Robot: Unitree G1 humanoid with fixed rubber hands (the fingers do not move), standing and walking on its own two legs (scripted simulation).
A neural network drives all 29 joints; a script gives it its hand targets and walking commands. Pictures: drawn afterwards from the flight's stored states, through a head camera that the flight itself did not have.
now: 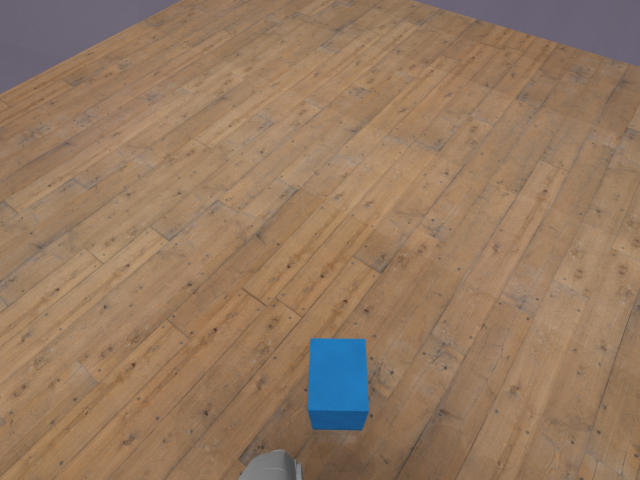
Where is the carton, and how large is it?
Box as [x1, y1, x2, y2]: [308, 338, 368, 429]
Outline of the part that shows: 310,338 308,412 312,427 317,429 361,429 368,412 365,339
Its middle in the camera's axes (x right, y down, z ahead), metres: +0.05 +0.40 +1.06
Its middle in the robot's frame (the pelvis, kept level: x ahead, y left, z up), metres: +0.37 +0.00 -0.63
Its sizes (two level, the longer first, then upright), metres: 0.173 0.142 0.271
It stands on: the floor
